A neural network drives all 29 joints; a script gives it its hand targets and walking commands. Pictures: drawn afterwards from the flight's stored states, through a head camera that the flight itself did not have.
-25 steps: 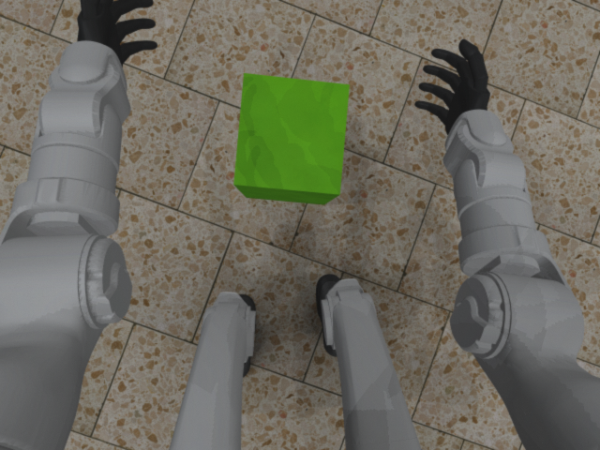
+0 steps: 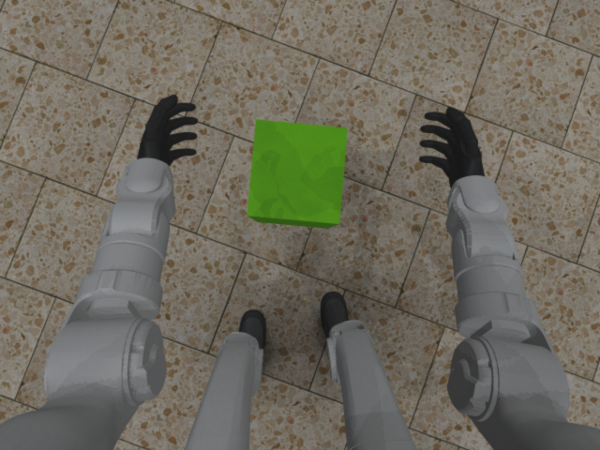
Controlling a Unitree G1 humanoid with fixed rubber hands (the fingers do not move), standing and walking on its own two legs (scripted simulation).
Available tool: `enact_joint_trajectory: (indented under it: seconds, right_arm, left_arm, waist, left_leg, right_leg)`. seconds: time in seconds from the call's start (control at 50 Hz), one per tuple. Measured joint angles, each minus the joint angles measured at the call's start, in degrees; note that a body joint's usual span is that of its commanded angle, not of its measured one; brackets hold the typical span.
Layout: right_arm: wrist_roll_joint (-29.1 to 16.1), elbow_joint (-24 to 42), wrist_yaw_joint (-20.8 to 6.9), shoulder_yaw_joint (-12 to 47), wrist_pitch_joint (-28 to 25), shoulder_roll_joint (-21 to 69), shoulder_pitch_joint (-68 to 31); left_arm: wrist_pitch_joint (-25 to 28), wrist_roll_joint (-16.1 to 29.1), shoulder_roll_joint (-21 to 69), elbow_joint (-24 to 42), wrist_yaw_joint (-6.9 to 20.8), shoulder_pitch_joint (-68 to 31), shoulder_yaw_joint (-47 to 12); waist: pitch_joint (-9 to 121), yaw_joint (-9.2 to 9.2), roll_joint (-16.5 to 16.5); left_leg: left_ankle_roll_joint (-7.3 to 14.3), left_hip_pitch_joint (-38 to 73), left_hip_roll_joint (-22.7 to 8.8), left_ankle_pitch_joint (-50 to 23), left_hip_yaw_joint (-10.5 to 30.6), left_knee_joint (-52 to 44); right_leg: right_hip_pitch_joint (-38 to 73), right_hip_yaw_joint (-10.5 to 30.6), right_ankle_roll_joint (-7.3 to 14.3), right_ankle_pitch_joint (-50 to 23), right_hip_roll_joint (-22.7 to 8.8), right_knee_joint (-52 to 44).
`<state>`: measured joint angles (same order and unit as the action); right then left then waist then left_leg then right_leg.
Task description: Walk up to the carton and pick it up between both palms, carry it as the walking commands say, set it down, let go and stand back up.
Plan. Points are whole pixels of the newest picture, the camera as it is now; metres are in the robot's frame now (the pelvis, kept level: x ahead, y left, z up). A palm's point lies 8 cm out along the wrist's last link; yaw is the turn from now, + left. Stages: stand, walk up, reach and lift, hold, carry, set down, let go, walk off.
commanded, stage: let go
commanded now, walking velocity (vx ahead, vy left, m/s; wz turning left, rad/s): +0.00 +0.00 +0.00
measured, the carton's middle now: (296, 181) +0.50 -0.03 -0.57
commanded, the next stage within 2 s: stand in 1.04 s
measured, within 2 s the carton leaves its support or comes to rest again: neither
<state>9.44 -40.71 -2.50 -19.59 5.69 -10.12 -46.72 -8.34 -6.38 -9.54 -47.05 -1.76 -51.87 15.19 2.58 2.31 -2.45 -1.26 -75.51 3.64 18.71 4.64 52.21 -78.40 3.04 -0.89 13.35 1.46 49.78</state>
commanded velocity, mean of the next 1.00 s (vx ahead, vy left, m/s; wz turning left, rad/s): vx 0.00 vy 0.00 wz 0.00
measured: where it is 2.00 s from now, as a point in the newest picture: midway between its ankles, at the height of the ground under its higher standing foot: (293, 351)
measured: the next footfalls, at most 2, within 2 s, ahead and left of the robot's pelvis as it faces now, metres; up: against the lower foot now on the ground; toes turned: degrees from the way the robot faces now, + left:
none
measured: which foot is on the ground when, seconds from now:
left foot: down 0.00-1.00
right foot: down 0.00-1.00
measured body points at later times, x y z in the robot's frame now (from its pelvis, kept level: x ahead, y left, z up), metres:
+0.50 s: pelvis +0.04 +0.00 +0.07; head +0.14 +0.00 +0.51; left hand +0.26 +0.22 -0.03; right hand +0.24 -0.23 -0.02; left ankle +0.02 +0.12 -0.66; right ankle +0.06 -0.12 -0.66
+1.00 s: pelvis +0.07 +0.01 +0.08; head +0.11 +0.01 +0.53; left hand +0.24 +0.24 +0.00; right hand +0.23 -0.23 +0.00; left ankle +0.02 +0.12 -0.66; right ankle +0.06 -0.12 -0.66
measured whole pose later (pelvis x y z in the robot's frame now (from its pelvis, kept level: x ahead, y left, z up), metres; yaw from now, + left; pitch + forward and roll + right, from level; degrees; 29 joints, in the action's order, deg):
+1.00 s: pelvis +0.07 +0.01 +0.08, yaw -1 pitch -2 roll -1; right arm 1.5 -24.4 -4.1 -2.2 7.4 -12.6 12.9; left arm -6.9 -0.6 -12.6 -24.1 3.7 14.3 2.3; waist -6.6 0.4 -0.4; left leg 0.7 -3.6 1.5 17.6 4.4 23.6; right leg -7.4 4.0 -0.6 13.4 1.6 23.1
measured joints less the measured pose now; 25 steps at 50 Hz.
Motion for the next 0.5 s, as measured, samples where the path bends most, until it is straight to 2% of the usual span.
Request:
enact_joint_trajectory:
  seconds: [0.08, 0.16, 0.24, 0.34, 0.4, 0.5]
  right_arm:
    - [-0.6, 3.7, -1.0, 2.3, 0.5, 0.6, 11.8]
    - [-3.8, 5.9, -1.7, 4.5, 0.3, -0.2, 20.6]
    - [-7.9, 7.7, -2.7, 8.1, -0.9, -1.8, 26.4]
    - [-9.5, 6.1, -3.3, 13.2, -2.1, -1.4, 34.9]
    - [-8.8, 8.9, -2.6, 15.2, -3.3, 0.7, 43.5]
    - [-7.8, 13.6, -0.9, 15.5, -4.6, 1.0, 52.1]
  left_arm:
    - [0.4, -0.3, 3.6, 8.7, -1.1, 14.3, -1.7]
    - [1.7, -2.0, 3.0, 14.2, -1.1, 21.4, -1.9]
    - [2.6, -1.9, 0.3, 11.9, 0.3, 25.4, -2.8]
    - [4.0, 0.9, 0.1, 8.3, 2.5, 35.8, -4.9]
    - [5.7, 2.4, 0.5, 11.1, 3.3, 45.5, -6.9]
    - [7.5, 5.9, -0.6, 16.7, 4.0, 55.1, -9.7]
  waist:
    - [1.8, 0.8, 2.1]
    - [2.8, 1.56, 4.2]
    - [3.1, 1.47, 4.5]
    - [2.3, -0.29, 3.3]
    - [0.0, -1.31, 3.1]
    - [-4.0, -0.82, 2.8]
  left_leg:
    - [0.0, 6.5, -0.6, 0.1, -0.7, -3.4]
    - [-0.3, 13.9, -1.2, -0.3, -0.5, -6.8]
    - [-0.4, 21.2, -1.6, -1.0, 0.0, -9.9]
    - [0.1, 30.7, -1.6, -1.2, 0.0, -13.2]
    - [0.4, 37.9, -1.7, -1.0, -0.3, -15.6]
    - [1.0, 48.6, -1.6, -0.8, -0.5, -18.7]
  right_leg:
    - [5.7, 0.7, 0.3, 0.2, 0.4, -2.3]
    - [12.9, 0.6, 0.9, 0.1, 0.7, -5.4]
    - [20.4, 0.2, 1.1, -0.7, 0.9, -8.7]
    - [30.0, 0.3, 1.0, -0.6, 0.7, -11.9]
    - [36.9, 0.6, 0.9, -0.3, 0.6, -13.8]
    - [47.4, 0.9, 0.6, 0.3, 0.3, -16.5]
